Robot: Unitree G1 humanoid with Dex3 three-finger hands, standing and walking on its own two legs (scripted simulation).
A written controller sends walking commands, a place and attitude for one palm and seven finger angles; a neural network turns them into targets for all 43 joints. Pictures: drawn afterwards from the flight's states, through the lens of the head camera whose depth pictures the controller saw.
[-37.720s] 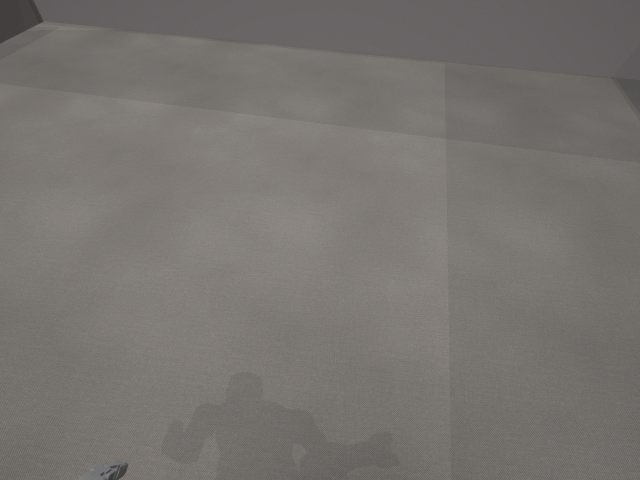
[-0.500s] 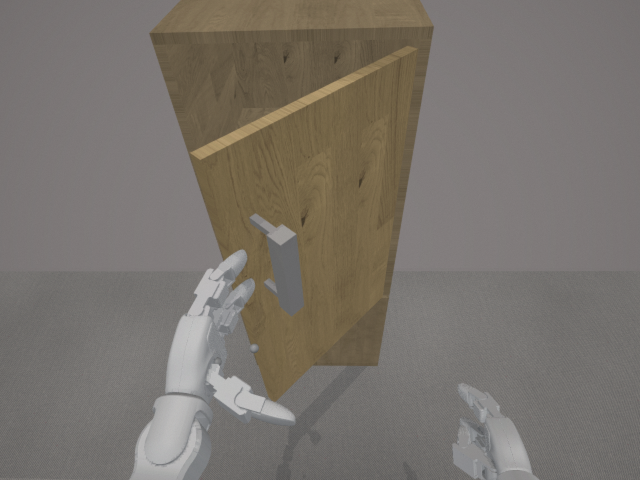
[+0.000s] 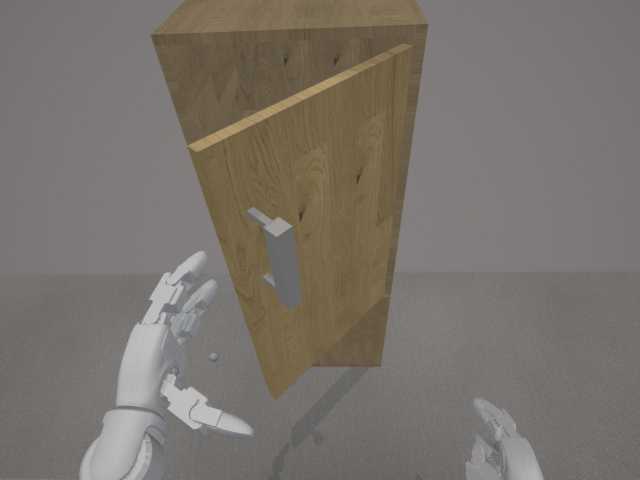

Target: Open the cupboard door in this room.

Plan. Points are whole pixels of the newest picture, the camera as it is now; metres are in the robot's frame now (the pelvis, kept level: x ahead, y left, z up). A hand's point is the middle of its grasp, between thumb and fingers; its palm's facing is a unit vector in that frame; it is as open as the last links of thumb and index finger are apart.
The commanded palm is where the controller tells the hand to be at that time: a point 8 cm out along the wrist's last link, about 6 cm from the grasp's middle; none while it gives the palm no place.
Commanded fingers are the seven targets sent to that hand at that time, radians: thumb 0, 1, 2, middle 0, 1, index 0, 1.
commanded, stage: draw the hand back to the body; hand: left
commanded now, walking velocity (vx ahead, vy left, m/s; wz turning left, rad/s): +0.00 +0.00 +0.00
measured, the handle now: (273, 258) +0.36 +0.09 +0.11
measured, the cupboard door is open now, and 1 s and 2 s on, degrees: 47 47 47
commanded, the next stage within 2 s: step back with the hand held close in 1.38 s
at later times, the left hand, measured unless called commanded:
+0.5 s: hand (118, 350) +0.21 +0.21 +0.14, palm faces +0.20 -0.94 -0.26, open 14.9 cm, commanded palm +0.17 +0.26 +0.16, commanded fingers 0.00 0.06 0.54 -0.17 -0.30 -0.17 -0.30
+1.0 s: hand (32, 313) +0.23 +0.29 +0.18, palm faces +0.42 -0.82 -0.39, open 9.1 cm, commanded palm +0.18 +0.33 +0.20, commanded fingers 0.00 0.90 0.90 -0.20 -0.30 -0.20 -0.30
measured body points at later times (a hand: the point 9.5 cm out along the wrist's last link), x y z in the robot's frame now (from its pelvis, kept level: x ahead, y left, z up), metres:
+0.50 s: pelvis +0.00 +0.03 +0.02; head -0.01 +0.01 +0.47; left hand +0.19 +0.26 +0.16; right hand +0.20 -0.18 -0.05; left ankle +0.03 +0.16 -0.71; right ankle -0.03 -0.10 -0.71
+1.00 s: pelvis +0.02 +0.03 +0.03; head +0.01 +0.02 +0.48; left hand +0.20 +0.33 +0.20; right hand +0.20 -0.19 -0.05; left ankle +0.03 +0.16 -0.71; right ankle -0.03 -0.10 -0.71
